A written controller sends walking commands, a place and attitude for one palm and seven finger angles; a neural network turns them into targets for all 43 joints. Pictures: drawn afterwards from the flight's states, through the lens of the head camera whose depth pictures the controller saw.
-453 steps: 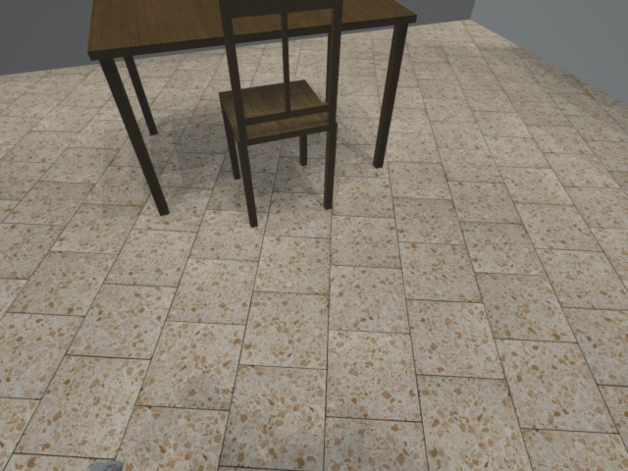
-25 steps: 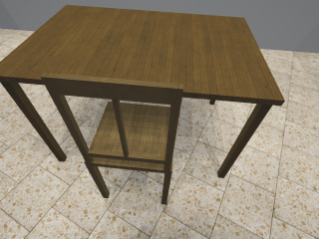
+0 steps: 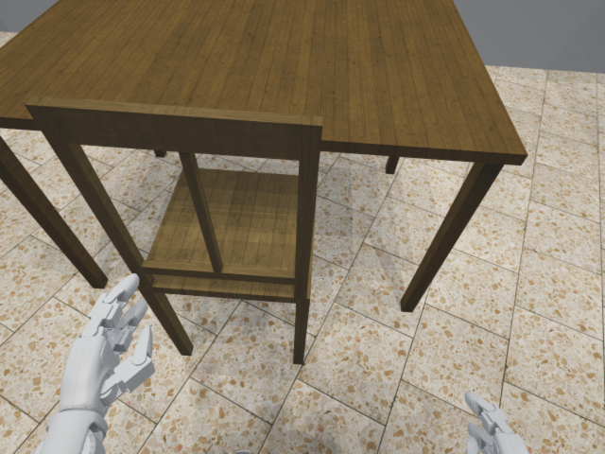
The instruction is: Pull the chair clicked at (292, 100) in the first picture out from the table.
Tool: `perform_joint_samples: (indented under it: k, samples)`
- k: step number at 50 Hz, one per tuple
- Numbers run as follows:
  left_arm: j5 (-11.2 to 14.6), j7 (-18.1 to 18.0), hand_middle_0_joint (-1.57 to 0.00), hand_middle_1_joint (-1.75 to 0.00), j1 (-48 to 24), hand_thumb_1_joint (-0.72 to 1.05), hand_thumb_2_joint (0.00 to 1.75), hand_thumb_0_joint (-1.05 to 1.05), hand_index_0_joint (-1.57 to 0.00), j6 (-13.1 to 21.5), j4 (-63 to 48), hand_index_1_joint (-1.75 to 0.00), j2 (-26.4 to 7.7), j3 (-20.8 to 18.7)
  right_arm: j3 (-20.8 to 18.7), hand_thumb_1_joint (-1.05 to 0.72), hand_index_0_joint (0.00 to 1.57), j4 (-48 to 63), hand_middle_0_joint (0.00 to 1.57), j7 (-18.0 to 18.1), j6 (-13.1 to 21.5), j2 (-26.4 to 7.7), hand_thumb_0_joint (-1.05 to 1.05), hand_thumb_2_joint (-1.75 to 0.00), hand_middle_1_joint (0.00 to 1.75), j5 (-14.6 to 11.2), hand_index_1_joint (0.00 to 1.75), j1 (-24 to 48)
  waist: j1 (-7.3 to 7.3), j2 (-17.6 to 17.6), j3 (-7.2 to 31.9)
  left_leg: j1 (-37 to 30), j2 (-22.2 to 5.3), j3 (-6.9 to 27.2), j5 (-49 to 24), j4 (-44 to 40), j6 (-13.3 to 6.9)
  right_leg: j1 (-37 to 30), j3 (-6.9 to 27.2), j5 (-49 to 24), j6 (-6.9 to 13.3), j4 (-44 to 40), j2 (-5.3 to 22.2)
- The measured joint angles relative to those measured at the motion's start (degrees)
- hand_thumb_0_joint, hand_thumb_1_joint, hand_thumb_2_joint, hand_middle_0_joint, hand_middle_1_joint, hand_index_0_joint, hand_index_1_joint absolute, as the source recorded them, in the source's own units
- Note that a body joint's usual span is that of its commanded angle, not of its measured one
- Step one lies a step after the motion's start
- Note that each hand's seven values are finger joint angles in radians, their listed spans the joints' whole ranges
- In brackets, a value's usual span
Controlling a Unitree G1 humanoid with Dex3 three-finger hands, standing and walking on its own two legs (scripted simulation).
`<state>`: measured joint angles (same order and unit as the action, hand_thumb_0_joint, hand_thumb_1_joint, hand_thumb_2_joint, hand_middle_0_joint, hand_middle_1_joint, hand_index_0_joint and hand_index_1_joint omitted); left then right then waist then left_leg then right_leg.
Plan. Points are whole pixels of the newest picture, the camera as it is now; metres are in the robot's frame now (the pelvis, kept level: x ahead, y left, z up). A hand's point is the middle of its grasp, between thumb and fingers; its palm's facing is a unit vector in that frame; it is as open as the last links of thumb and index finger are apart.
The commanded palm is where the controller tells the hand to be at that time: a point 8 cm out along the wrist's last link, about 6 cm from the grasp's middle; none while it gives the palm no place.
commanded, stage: raise the hand toward the chair's back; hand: left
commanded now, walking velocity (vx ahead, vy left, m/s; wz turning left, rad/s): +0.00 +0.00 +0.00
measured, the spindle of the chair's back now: (205, 220) +0.49 +0.18 -0.03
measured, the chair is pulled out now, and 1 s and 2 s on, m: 0.00 0.00 0.00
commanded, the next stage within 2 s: aim the fingers beside a spindle in 1.84 s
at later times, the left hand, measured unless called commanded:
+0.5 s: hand (156, 410) +0.19 +0.18 -0.02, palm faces -0.06 -1.00 -0.05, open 12.2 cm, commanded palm +0.16 +0.24 -0.02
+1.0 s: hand (132, 397) +0.20 +0.21 -0.01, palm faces -0.03 -1.00 -0.05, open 16.2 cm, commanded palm +0.18 +0.26 +0.00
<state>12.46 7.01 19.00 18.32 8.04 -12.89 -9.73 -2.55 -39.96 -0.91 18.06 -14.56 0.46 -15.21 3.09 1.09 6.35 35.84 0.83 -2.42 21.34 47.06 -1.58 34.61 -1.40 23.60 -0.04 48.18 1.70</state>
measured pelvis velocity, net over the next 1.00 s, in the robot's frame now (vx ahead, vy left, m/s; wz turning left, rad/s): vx -0.02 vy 0.01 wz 0.01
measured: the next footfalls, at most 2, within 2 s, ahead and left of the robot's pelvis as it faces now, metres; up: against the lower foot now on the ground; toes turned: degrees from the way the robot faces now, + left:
none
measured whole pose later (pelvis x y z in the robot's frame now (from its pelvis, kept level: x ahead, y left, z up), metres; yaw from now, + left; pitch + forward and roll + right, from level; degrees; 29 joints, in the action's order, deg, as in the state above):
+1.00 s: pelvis -0.02 +0.01 -0.06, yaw +0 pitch +15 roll -4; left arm 16.8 18.2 20.5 20.2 -2.8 -16.1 -12.1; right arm 0.2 -32.1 3.5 16.2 -13.6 -0.5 -9.9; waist -0.4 -1.5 7.2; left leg 56.5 -0.8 1.7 29.9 70.8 -1.7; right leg 51.9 -4.9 30.5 0.1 67.0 0.0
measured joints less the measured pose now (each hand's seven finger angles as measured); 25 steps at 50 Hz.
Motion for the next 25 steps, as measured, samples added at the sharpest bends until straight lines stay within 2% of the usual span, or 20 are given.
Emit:
perform_joint_samples:
  k: [2,3,4,5,7,10,13,16,18,21,25]
  samples:
    - [2.14,6.87,-0.17,-0.27,-0.28,0.76,0.83,0.02,-0.18,8.09,-0.04,-0.28,0.13,-0.95,-0.99,-0.91,0.21,3.59,0.2,-1.28,0.86,-0.97,0.02,-0.89,0.29,-0.09,0.3,2.05,-0.44,0.28,1.88,6.44,-0.89,-0.03,2.37,7.05,0.38,6.6,0.15,2.81,0.48,7.14,-0.73]
    - [2.66,10.1,-0.17,-0.27,0.06,0.74,0.82,0.01,-0.17,10.99,0.01,-0.27,0.11,-1.28,-1.45,-0.91,0.2,5.27,0.2,-1.74,1.04,-1.43,0.02,-0.89,0.29,-0.27,0.3,3.11,-0.8,0.36,2.55,9.37,-1.27,0.09,3.03,10.51,0.7,9.59,0.19,4.2,0.62,10.69,-1.09]
    - [3.1,12.85,-0.17,-0.26,0.62,0.71,0.81,0.01,-0.17,12.51,0.06,-0.27,-0.03,-1.53,-1.86,-0.91,0.2,6.75,0.2,-1.95,0.92,-1.76,0.02,-0.89,0.29,-0.51,0.3,4.15,-1.22,0.61,3.03,11.86,-1.51,0.08,4.83,13.84,0.94,12.19,0.27,5.51,0.96,14.01,-1.29]
    - [3.73,15.0,-0.17,-0.26,1.41,0.69,0.8,0.01,-0.17,12.62,-0.01,-0.27,-0.12,-1.66,-2.19,-0.91,0.2,8.13,0.2,-1.91,0.56,-2.01,0.02,-0.89,0.29,-0.78,0.3,5.04,-1.66,0.82,3.31,13.95,-1.63,0.14,6.61,16.75,1.13,14.32,0.26,6.73,1.15,16.92,-1.37]
    - [5.0,17.34,-0.17,-0.25,3.49,0.64,0.78,0.01,-0.17,10.01,-0.61,-0.26,-0.03,-1.99,-2.56,-0.91,0.2,10.48,0.2,-1.13,-0.39,-2.34,0.01,-0.9,0.29,-1.26,0.3,6.22,-2.72,0.85,3.43,17.0,-1.74,0.75,7.67,20.98,1.61,17.23,-0.27,8.84,1.86,21.43,-1.47]
    - [5.61,16.55,-0.16,-0.25,6.82,0.56,0.75,0.01,-0.17,5.92,-3.0,-0.25,-0.05,-2.99,-2.37,-0.91,0.2,12.21,0.2,0.73,-1.5,-2.04,0.01,-0.9,0.29,-1.51,0.3,6.77,-4.53,0.32,3.2,19.94,-1.96,2.37,10.47,25.67,2.25,19.34,-1.84,10.93,2.56,25.24,-1.66]
    - [5.68,15.17,-0.16,-0.23,8.23,0.49,0.72,0.02,-0.16,5.85,-6.41,-0.24,-0.53,-3.92,-1.15,-0.91,0.2,11.39,0.2,2.41,-1.72,-1.17,0.01,-0.9,0.29,-1.25,0.3,7.02,-6.09,-0.74,2.14,21.63,-2.14,4.4,11.16,27.97,2.98,19.95,-3.81,11.57,3.1,26.48,-1.91]
    - [6.54,16.36,-0.15,-0.22,6.38,0.42,0.69,0.02,-0.15,7.41,-8.47,-0.23,-1.39,-4.49,0.72,-0.91,0.2,8.7,0.2,3.62,-1.47,0.02,0.01,-0.9,0.29,-1.26,0.3,7.31,-7.01,-1.74,1.17,23.05,-2.23,5.89,10.82,28.79,3.21,20.62,-5.27,11.23,3.43,26.57,-2.11]
    - [7.11,17.95,-0.14,-0.22,3.91,0.37,0.67,0.02,-0.15,7.2,-8.48,-0.22,-1.95,-4.66,1.92,-0.91,0.2,6.91,0.2,4.2,-1.39,0.93,0.01,-0.9,0.29,-1.44,0.3,7.41,-7.06,-2.37,0.66,23.91,-2.29,6.38,10.32,28.84,3.27,21.27,-5.74,10.72,3.56,26.38,-2.21]
    - [7.63,19.71,-0.13,-0.2,0.42,0.3,0.64,0.01,-0.14,4.17,-7.43,-0.21,-2.94,-4.9,3.11,-0.9,0.21,5.26,0.2,4.8,-1.64,2.26,0.02,-0.89,0.29,-1.75,0.3,6.77,-6.34,-3.03,0.29,24.64,-2.36,6.26,9.52,28.32,3.28,22.12,-5.62,9.9,3.5,25.95,-2.27]
    - [7.94,18.93,-0.13,-0.19,-1.25,0.21,0.6,0.01,-0.13,0.0,-6.32,-0.2,-3.45,-5.73,3.21,-0.9,0.21,4.37,0.2,5.19,-2.1,3.13,0.02,-0.89,0.3,-1.86,0.3,4.79,-4.68,-3.55,0.28,24.11,-2.48,5.23,8.83,26.93,3.02,22.1,-4.59,9.01,3.07,24.86,-2.32]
